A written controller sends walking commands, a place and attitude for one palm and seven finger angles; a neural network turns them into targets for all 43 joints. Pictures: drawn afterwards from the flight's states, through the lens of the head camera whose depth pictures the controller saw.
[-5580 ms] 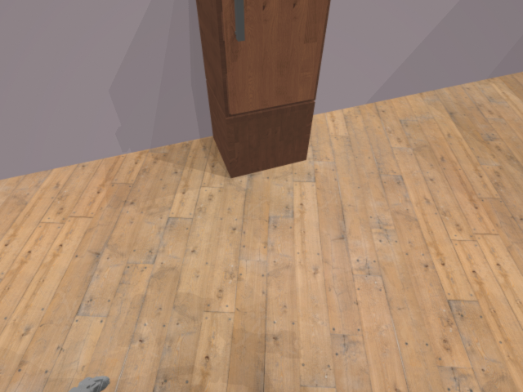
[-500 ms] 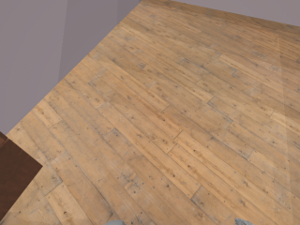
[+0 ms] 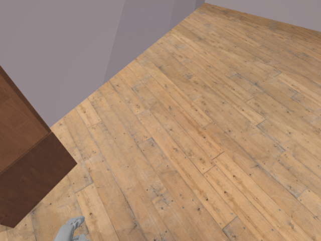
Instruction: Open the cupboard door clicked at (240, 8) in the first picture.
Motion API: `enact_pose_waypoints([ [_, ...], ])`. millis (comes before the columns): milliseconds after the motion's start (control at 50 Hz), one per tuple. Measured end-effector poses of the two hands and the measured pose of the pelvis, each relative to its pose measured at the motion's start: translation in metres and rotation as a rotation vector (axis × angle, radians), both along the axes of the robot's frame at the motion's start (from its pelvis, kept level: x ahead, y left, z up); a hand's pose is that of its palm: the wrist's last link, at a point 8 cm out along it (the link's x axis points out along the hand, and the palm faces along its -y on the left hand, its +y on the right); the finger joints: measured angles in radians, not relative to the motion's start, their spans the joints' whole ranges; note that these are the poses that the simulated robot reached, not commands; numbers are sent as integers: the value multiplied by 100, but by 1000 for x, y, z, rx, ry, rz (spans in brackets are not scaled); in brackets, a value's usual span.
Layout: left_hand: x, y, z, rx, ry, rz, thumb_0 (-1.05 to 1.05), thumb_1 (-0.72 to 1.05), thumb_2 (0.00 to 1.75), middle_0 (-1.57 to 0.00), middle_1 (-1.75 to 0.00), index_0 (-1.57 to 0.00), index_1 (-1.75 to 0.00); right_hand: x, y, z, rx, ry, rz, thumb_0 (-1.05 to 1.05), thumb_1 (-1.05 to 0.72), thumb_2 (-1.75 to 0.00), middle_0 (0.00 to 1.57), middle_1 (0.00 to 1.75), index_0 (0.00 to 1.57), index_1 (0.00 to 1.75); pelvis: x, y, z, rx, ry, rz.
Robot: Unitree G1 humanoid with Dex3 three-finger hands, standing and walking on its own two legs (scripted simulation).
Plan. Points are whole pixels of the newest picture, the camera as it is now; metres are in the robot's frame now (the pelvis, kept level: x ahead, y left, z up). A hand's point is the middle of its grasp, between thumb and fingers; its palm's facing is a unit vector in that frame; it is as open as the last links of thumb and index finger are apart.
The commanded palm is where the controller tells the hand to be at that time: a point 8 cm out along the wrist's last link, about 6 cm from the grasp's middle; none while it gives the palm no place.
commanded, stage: turn to face it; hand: left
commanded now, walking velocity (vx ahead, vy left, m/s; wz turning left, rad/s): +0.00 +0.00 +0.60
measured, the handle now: out of the picture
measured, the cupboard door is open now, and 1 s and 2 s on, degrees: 0 0 0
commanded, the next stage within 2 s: take the last steps up to it in 1.44 s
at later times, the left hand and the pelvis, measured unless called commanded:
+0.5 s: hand out of the picture -0.05 +0.22 -0.18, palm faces +0.36 -0.90 -0.25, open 7.4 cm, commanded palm none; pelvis -0.02 +0.01 -0.01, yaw +20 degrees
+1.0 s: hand out of the picture -0.01 +0.25 -0.14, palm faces +0.56 -0.78 -0.27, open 7.4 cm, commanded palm none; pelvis -0.02 +0.00 +0.00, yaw +36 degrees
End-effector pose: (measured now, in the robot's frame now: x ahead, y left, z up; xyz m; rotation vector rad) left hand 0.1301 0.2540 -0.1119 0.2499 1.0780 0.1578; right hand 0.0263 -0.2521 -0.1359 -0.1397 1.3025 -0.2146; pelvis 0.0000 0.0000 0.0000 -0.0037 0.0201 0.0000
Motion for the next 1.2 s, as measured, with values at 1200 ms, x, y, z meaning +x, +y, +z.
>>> enact_pose_waypoints([
  [1200,-227,-31,17,32,-5,739,1,90,90,-20,-30,-20,-30,158,40,-9,22,11,727,1,-91,-90,20,30,20,30,-13,-30,4,48,-36,763],
])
